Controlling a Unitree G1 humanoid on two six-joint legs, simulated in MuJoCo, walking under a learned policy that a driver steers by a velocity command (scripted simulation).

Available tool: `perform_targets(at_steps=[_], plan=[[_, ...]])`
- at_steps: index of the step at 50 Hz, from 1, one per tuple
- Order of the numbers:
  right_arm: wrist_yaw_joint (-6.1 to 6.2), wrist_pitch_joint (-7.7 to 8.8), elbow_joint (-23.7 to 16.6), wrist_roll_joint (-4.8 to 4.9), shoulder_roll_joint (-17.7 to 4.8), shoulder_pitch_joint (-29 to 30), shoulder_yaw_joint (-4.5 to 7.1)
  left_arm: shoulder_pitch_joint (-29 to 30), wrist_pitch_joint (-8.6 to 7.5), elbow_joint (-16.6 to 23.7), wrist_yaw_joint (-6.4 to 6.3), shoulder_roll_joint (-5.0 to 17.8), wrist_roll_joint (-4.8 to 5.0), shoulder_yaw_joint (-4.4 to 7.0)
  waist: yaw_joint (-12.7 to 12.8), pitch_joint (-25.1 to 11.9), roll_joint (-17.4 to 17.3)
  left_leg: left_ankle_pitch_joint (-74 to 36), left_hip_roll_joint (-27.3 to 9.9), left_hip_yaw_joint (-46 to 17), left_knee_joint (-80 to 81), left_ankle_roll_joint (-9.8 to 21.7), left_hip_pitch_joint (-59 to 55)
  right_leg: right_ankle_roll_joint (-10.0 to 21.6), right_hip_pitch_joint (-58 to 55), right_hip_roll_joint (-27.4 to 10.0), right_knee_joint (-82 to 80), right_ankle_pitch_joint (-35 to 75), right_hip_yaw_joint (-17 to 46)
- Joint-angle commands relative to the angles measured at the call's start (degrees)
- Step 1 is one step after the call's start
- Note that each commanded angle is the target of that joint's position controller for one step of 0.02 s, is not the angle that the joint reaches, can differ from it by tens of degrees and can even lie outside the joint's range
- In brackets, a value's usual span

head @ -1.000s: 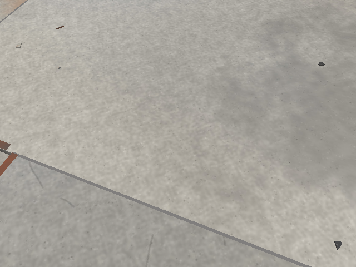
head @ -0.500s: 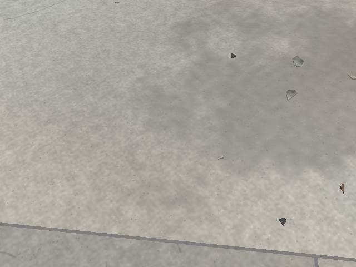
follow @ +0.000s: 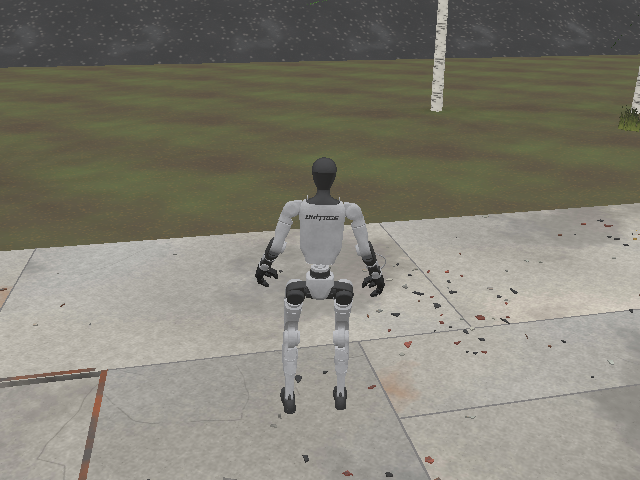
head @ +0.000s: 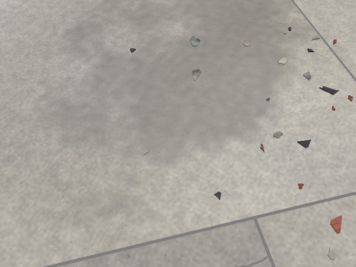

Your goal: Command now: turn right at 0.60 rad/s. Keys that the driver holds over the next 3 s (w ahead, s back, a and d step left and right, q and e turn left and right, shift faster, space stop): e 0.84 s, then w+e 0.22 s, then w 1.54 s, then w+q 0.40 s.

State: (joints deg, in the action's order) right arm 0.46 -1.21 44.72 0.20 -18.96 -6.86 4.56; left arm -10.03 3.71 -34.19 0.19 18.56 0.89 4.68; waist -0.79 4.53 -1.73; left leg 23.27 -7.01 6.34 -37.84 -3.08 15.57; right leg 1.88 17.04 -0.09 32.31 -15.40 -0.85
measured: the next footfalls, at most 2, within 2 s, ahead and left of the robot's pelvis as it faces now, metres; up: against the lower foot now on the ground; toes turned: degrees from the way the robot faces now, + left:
left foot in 0.46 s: +0.10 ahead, +0.11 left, +0.00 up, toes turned -22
right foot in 0.88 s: -0.01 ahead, -0.14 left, +0.00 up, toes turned -33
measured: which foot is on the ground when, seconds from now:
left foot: up 0.00-0.44, down 0.46-0.88, up 0.90-1.00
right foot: down 0.00-0.46, up 0.48-0.86, down 0.88-1.00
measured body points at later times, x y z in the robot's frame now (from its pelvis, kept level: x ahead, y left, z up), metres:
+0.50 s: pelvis +0.02 +0.01 +0.00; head +0.05 +0.00 +0.45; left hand +0.27 +0.23 -0.08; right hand +0.09 -0.32 -0.08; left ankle +0.06 +0.12 -0.73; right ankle +0.00 -0.11 -0.72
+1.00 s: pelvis +0.01 -0.05 +0.01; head +0.02 -0.09 +0.46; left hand +0.28 +0.11 -0.07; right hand -0.03 -0.37 -0.10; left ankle +0.07 +0.10 -0.66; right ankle -0.05 -0.12 -0.73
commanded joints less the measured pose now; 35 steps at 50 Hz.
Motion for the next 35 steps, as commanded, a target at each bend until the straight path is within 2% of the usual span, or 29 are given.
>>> perform_targets(at_steps=[1,2,3,4,5,8,12,16,20,22,23,24,25,26,27,28,29,31,33,35], plan=[[0.58,1.2,-6.9,-1.01,-5.4,4.9,1.02,-8.1,-2.67,3.7,-0.1,14.1,-2.3,3.85,5.7,-13.8,13.2,16.7,5.8,-8.4,-29.8,-1.1,21.6,20.2,-18.1,-22.5,-12.4,34.9,31.6],[0.74,1.06,-6.9,0.2,-6.5,5.1,1.48,-5.5,-3.66,3.1,-0.05,12.4,-2.07,3.16,3.8,-10.7,11.2,11.8,4.6,-9.7,-31.3,-0.1,22.0,16.9,-15.6,-18.8,-13.0,28.8,26.0],[1.08,0.92,-5.8,0.16,-6.7,3.6,1.83,-2.2,-3.92,2.9,-0.43,10.8,-1.05,2.88,2.1,-8.8,8.9,6.5,3.5,-10.2,-29.4,0.3,21.9,13.2,-13.8,-15.1,-13.1,22.4,22.0],[1.43,0.72,-5.2,-0.33,-7.3,3.2,2.08,0.2,-3.76,3.3,-0.8,9.4,-0.28,2.22,1.3,-7.6,8.7,2.9,3.3,-10.4,-27.6,0.1,21.4,11.2,-12.1,-13.4,-13.1,21.2,20.3],[1.37,0.68,-5.0,-0.67,-7.2,2.4,2.15,1.2,-3.56,3.6,-1.19,9.0,-0.3,1.78,0.6,-7.8,9.3,0.1,4.3,-9.9,-28.1,-0.4,19.0,10.9,-9.9,-12.0,-13.2,23.2,19.1],[1.06,0.79,-5.0,-0.31,-5.5,0.8,1.8,1.1,-3.38,3.9,-1.78,8.7,-0.79,1.51,0.1,-9.3,9.0,-4.0,6.0,-9.6,-23.9,-1.5,16.7,11.2,-9.7,-10.4,-13.2,22.8,18.4],[0.94,0.99,-6.3,-0.35,-4.4,3.1,1.23,0.1,-2.94,3.6,-2.1,9.7,-0.59,1.92,1.5,-8.3,9.7,-4.1,7.1,-10.8,-12.9,-2.3,15.6,11.4,-10.1,-9.9,-12.4,16.6,22.0],[0.36,1.65,-7.1,-0.01,-4.6,3.4,1.22,0.7,-2.38,3.7,-1.65,10.4,-0.64,2.18,2.1,-7.8,10.3,-2.3,8.5,-11.6,-6.0,-1.7,11.2,11.7,-7.5,-9.5,-11.1,14.7,26.7],[-0.44,2.65,-7.6,0.34,-4.8,1.9,1.42,2.3,-1.79,4.0,-1.21,10.2,-0.03,2.19,1.6,-9.0,10.8,-2.2,9.6,-11.7,2.1,-0.4,6.5,10.9,-8.5,-8.4,-8.2,20.4,31.3],[-0.75,3.13,-6.8,0.19,-4.7,-1.5,1.71,4.2,-1.4,4.4,-1.46,9.6,0.75,2.0,-0.9,-9.7,10.3,-10.9,9.4,-10.6,13.8,0.9,-0.5,8.2,-6.9,-5.9,-5.5,19.5,31.2],[-0.55,3.2,-6.5,-0.34,-6.5,-3.1,2.26,3.3,-1.35,4.3,-1.68,8.2,0.78,1.63,-0.9,-10.6,7.7,-17.8,4.9,-13.2,17.6,2.7,-6.8,5.3,-3.0,-3.5,-2.4,12.2,29.1],[-0.07,2.76,-7.4,-1.13,-10.0,-2.7,2.79,-0.8,-1.41,3.8,-1.56,4.7,-0.16,0.75,1.9,-12.1,-5.4,-27.6,-7.3,-24.1,19.2,7.4,-13.1,1.6,3.9,3.4,10.1,-8.0,19.9],[-0.29,2.61,-7.1,-2.68,-11.7,-2.6,3.01,-0.1,-1.84,5.0,-1.8,8.1,0.39,1.96,1.9,-8.0,-15.1,-34.2,-15.3,-36.0,20.6,17.5,-9.9,-1.7,14.6,9.1,20.9,-23.5,11.5],[-0.08,2.8,-8.4,-2.01,-8.6,-0.6,2.2,-2.0,-2.03,3.6,-1.95,12.0,-0.39,3.27,2.2,-7.4,-9.1,-32.8,-16.4,-33.8,20.3,19.5,-8.8,-3.8,15.5,4.6,31.1,-21.1,11.9],[0.33,2.74,-8.8,-1.53,-6.0,1.6,1.43,-2.2,-1.76,2.3,-1.85,12.5,0.1,3.8,2.8,-6.5,-6.3,-30.5,-12.7,-27.8,19.5,17.2,-7.8,-4.8,15.7,3.7,34.6,-17.2,11.2],[0.65,2.54,-9.3,-1.05,-5.3,2.9,1.17,-3.0,-1.09,1.0,-2.05,10.9,0.29,3.67,3.1,-5.9,-4.9,-27.1,-9.3,-23.0,19.1,14.9,-8.0,-5.9,16.2,3.2,36.5,-14.2,10.3],[0.98,2.4,-9.3,-0.43,-5.0,3.0,1.0,-2.8,-0.65,1.0,-2.0,9.6,0.27,3.35,2.3,-5.0,-5.1,-28.1,-8.5,-20.7,18.9,14.8,-8.9,-6.9,18.0,2.7,38.1,-11.6,9.7],[1.55,1.8,-9.0,-0.77,-5.2,1.3,0.91,-0.7,-0.54,2.0,-1.56,7.0,0.85,2.53,0.9,-4.8,-6.3,-30.4,-6.4,-15.7,19.5,15.0,-9.9,-7.9,18.0,1.9,35.3,-9.0,6.4],[1.88,1.19,-8.5,-1.08,-6.2,-1.2,1.32,2.2,-0.76,3.4,-1.31,5.7,0.9,1.87,-1.2,-6.0,-7.5,-32.5,-7.5,-14.4,19.4,16.1,-14.2,-8.7,18.9,0.4,29.9,-8.7,4.7],[1.76,0.71,-8.3,-0.92,-7.6,-1.7,1.87,3.2,-0.86,4.2,-0.87,4.9,0.45,1.31,-1.9,-7.4,-7.7,-33.9,-8.9,-12.9,19.1,16.5,-15.7,-8.7,16.4,-1.2,24.0,-9.2,3.4]])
